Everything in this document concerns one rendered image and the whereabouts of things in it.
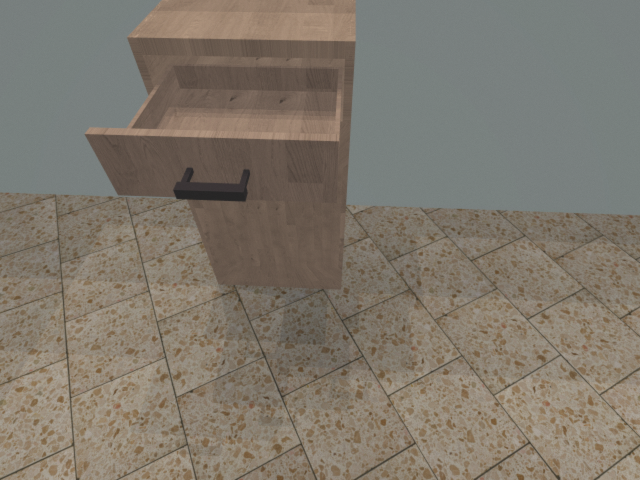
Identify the drawer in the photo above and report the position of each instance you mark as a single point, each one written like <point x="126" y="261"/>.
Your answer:
<point x="282" y="123"/>

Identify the handle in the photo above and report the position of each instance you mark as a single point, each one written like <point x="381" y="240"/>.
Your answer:
<point x="211" y="191"/>

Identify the cabinet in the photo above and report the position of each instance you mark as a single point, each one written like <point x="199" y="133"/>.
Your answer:
<point x="257" y="242"/>

